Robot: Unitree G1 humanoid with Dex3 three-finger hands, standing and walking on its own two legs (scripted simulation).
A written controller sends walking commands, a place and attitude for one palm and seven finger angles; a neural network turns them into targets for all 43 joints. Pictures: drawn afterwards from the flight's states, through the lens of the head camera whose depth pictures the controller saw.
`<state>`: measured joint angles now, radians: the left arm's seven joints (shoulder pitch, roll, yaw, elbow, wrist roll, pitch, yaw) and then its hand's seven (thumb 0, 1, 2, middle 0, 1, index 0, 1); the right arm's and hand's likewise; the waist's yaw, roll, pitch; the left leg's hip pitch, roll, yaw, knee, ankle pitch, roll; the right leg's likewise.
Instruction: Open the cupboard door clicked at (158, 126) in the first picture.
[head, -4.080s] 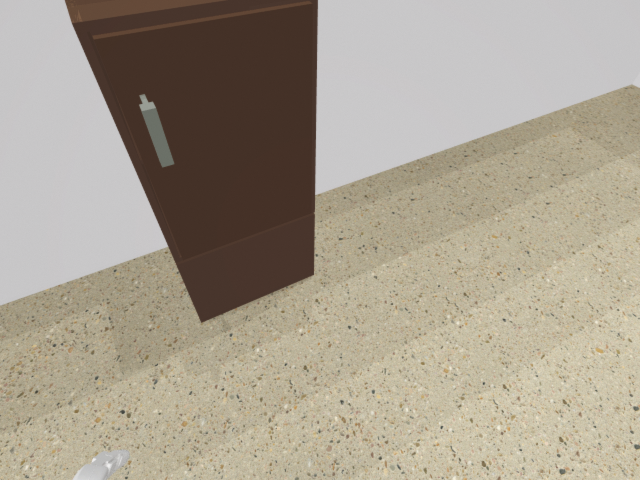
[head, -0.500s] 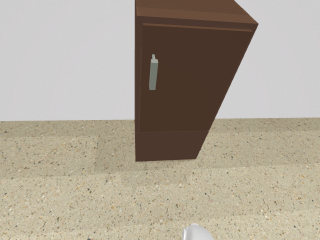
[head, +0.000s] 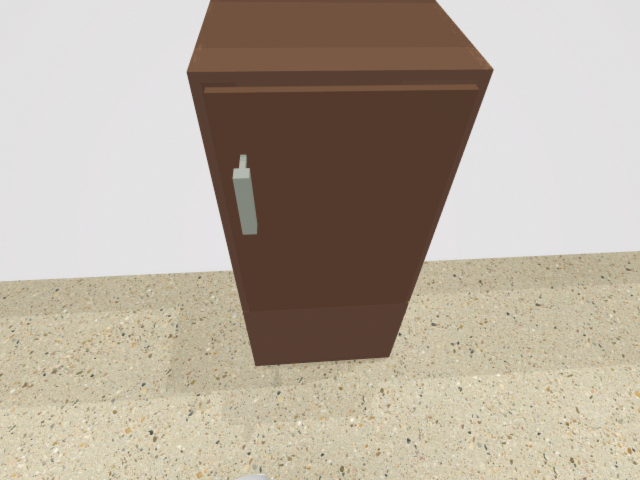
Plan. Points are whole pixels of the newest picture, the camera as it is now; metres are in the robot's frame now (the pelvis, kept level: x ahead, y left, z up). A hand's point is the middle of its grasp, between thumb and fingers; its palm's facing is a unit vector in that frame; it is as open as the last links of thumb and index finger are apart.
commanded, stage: come to a stop and stand still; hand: left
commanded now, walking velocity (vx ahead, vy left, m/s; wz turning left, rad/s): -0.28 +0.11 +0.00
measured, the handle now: (246, 194) +0.54 +0.16 +0.03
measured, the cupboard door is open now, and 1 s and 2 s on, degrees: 0 0 0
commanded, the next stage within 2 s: look again from close up in 1.42 s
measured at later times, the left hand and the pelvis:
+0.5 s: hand out of the picture +0.00 +0.20 -0.17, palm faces +0.02 -0.96 -0.26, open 7.4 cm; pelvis -0.02 +0.02 +0.00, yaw -2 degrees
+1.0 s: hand out of the picture -0.06 +0.25 -0.17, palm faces +0.04 -0.98 -0.19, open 7.4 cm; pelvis -0.07 +0.07 +0.00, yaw +0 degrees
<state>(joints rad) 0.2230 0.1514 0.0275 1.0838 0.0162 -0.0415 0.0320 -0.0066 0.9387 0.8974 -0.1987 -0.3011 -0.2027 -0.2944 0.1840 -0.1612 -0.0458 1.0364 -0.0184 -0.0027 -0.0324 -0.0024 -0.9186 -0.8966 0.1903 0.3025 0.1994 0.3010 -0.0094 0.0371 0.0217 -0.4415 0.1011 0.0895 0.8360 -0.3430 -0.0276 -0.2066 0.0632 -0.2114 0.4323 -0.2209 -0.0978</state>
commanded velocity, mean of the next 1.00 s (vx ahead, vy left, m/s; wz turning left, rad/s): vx -0.05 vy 0.01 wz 0.00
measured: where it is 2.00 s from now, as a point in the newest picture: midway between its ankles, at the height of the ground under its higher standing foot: outside the picture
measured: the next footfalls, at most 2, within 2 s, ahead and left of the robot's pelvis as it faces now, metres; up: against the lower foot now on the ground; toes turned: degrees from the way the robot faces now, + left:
left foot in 0.06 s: +0.10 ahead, +0.10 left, +0.00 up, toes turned +6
left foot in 0.58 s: +0.02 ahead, +0.14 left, +0.00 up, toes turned +4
